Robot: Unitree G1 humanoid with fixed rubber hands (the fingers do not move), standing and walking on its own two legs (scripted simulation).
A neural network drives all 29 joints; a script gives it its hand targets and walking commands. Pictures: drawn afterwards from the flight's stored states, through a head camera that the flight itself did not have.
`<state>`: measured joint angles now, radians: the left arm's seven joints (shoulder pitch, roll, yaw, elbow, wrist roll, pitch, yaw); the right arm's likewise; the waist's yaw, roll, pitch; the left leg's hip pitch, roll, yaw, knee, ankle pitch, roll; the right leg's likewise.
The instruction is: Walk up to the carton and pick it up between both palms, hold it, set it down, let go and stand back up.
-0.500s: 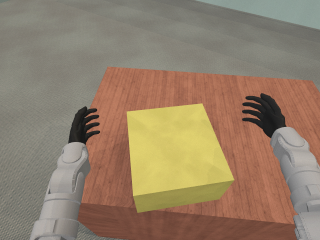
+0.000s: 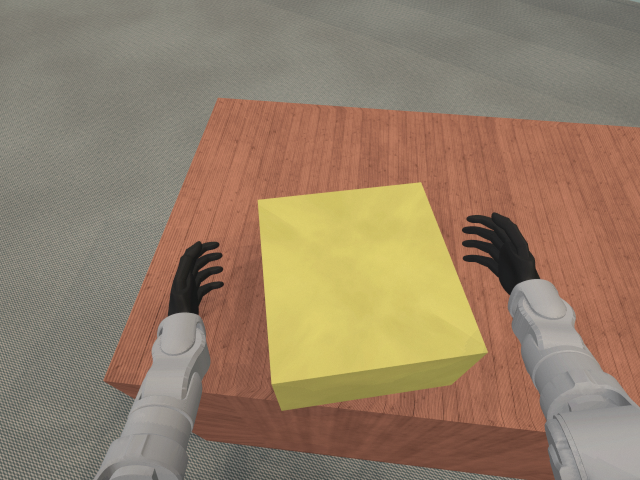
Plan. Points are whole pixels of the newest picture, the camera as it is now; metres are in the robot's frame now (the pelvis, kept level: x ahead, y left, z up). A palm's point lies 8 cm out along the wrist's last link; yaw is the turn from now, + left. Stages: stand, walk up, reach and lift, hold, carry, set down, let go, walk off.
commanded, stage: reach and lift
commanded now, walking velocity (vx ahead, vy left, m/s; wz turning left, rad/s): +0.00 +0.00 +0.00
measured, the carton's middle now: (354, 292) +0.39 +0.00 -0.05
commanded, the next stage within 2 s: none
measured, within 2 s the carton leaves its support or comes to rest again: neither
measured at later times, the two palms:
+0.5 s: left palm (197, 303) +0.34 +0.21 -0.02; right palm (510, 268) +0.42 -0.21 +0.01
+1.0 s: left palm (225, 294) +0.35 +0.17 -0.02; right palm (487, 268) +0.42 -0.18 +0.00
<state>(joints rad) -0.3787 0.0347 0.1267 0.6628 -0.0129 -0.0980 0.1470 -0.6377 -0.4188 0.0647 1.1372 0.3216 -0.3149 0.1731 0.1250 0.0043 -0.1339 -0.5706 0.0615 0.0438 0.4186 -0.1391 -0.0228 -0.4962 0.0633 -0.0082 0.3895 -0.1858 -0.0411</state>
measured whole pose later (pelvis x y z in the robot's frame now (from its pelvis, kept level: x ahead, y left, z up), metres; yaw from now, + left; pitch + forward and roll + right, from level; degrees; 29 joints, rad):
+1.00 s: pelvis -0.01 -0.01 -0.02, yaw +0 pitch +23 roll -1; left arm -0.61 -0.02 0.18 1.03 0.00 -0.37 0.19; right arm -0.84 -0.30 0.09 1.39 0.28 -0.44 0.04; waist 0.12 0.00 -0.23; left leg -0.82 0.08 0.03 0.64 -0.21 -0.04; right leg -0.75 0.08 -0.02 0.63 -0.28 -0.06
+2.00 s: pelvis -0.01 -0.01 -0.01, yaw +1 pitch +20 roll +0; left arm -0.55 -0.04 0.40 1.06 0.17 -0.50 0.14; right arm -0.78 -0.15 -0.28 1.37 -0.15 -0.53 0.02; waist 0.06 0.00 -0.19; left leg -0.68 0.06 0.02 0.47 -0.15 -0.04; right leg -0.62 0.06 -0.03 0.50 -0.23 -0.06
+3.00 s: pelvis -0.01 +0.00 +0.01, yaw +2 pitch +12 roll -1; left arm -0.51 -0.01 0.24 0.96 0.13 -0.35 0.14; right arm -0.59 -0.11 -0.22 1.12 -0.10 -0.42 -0.05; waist 0.06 0.00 -0.15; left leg -0.44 0.04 0.03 0.30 -0.07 -0.02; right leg -0.37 0.04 -0.03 0.29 -0.14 -0.04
